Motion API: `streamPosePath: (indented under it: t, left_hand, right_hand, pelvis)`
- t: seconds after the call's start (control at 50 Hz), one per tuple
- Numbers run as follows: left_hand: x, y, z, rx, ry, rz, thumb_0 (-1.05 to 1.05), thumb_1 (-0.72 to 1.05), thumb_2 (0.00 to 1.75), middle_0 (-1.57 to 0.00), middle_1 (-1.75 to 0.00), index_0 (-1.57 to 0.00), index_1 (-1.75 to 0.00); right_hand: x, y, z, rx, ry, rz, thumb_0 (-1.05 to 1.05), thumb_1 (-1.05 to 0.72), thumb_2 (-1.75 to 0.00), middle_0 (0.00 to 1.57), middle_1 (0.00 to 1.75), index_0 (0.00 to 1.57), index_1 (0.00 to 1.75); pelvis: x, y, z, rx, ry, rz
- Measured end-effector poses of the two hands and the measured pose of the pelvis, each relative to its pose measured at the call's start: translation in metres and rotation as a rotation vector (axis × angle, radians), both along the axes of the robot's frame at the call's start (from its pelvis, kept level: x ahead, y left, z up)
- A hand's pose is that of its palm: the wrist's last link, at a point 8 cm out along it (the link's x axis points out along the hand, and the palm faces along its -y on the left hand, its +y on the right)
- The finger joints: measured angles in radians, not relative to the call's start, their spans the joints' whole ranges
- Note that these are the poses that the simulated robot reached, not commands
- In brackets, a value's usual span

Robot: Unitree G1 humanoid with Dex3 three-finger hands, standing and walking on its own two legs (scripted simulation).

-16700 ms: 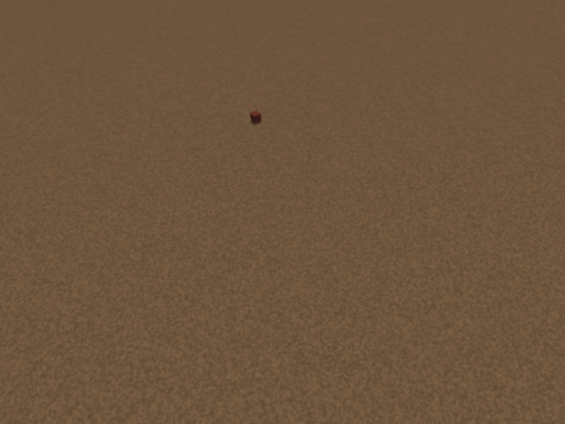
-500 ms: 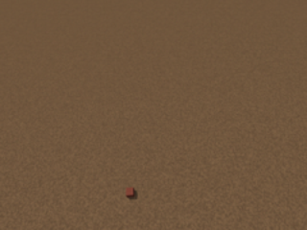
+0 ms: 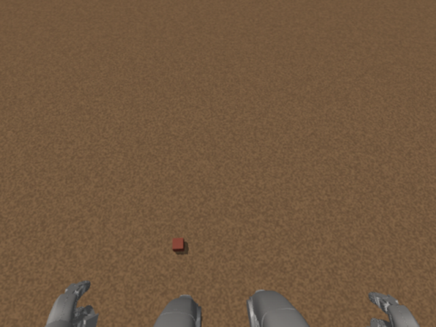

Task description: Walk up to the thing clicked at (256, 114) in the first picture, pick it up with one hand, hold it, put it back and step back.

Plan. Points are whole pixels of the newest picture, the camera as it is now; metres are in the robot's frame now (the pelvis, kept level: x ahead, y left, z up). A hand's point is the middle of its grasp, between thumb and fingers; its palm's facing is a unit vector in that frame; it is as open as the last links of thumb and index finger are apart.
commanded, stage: walk up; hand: left
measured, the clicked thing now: (178, 244) +0.43 +0.19 -0.73
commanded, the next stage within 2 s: none
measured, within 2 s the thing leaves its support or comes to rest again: neither
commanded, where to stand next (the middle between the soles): +0.04 -0.03 m, yaw -2 degrees
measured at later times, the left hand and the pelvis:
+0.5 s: hand out of the picture +0.06 +0.25 -0.14, palm faces -0.07 -0.94 -0.33, open 7.4 cm; pelvis -0.02 +0.01 +0.02, yaw -3 degrees
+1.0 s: hand out of the picture +0.01 +0.26 -0.15, palm faces -0.08 -0.90 -0.42, open 7.4 cm; pelvis -0.08 -0.01 -0.01, yaw -5 degrees
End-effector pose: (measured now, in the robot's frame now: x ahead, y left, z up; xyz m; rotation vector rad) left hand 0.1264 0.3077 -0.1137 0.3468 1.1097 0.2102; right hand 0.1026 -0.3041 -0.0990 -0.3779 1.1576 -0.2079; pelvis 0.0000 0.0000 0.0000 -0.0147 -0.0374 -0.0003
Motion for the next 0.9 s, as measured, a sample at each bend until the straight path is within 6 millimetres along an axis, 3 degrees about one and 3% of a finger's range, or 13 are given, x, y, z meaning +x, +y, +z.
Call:
streamPosePath:
  t: [0.14, 0.24, 0.32, 0.52, 0.72, 0.82, 0.9]
  left_hand:
    - [-0.029, -0.002, 0.0, 0.013, 0.037, -0.045, 0.0, 0.91, 0.89, -0.21, -0.3, -0.2, -0.3]
    - [-0.065, -0.008, 0.007, 0.012, 0.092, -0.046, 0.01, 0.91, 0.89, -0.21, -0.3, -0.2, -0.3]
    - [-0.077, -0.009, 0.011, -0.004, 0.11, -0.035, 0.01, 0.91, 0.89, -0.21, -0.3, -0.2, -0.3]
    - [-0.068, -0.008, 0.014, -0.05, 0.09, -0.035, 0.01, 0.91, 0.89, -0.21, -0.3, -0.2, -0.3]
    - [-0.055, -0.005, 0.012, -0.059, 0.107, -0.04, 0.01, 0.91, 0.89, -0.21, -0.3, -0.2, -0.3]
    - [-0.055, 0.001, 0.009, -0.026, 0.11, -0.034, 0.01, 0.91, 0.89, -0.21, -0.3, -0.2, -0.3]
    - [-0.071, 0.002, 0.011, 0.01, 0.111, -0.027, 0.0, 0.91, 0.89, -0.21, -0.3, -0.2, -0.3]
  right_hand:
    - [-0.008, -0.004, -0.002, 0.009, -0.082, 0.005, 0.0, -0.9, -0.89, 0.21, 0.3, 0.21, 0.3]
    - [-0.031, -0.005, -0.007, 0.046, -0.057, -0.039, 0.0, -0.9, -0.89, 0.2, 0.3, 0.21, 0.3]
    - [-0.051, -0.001, -0.01, 0.062, -0.027, -0.056, 0.0, -0.9, -0.89, 0.2, 0.3, 0.21, 0.3]
    - [-0.078, 0.013, 0.001, 0.073, 0.035, -0.085, 0.0, -0.9, -0.89, 0.2, 0.3, 0.21, 0.3]
    - [-0.069, 0.014, 0.009, 0.055, 0.033, -0.107, 0.0, -0.9, -0.89, 0.2, 0.3, 0.21, 0.3]
    - [-0.063, 0.004, 0.007, 0.037, 0.013, -0.114, 0.0, -0.9, -0.89, 0.2, 0.3, 0.21, 0.3]
    - [-0.061, -0.011, 0.001, 0.02, -0.013, -0.096, 0.0, -0.9, -0.89, 0.2, 0.3, 0.21, 0.3]
  pelvis:
    - [-0.015, -0.002, -0.005, 0.003, 0.004, -0.051]
    - [-0.022, -0.004, 0.001, 0.003, -0.02, -0.057]
    - [-0.025, 0.0, 0.006, 0.009, -0.035, -0.054]
    - [-0.023, 0.007, 0.018, 0.002, -0.024, -0.06]
    - [-0.018, 0.01, 0.023, 0.003, -0.005, -0.069]
    - [-0.035, 0.008, 0.016, 0.014, 0.002, -0.073]
    - [-0.054, 0.0, 0.01, 0.01, 0.003, -0.076]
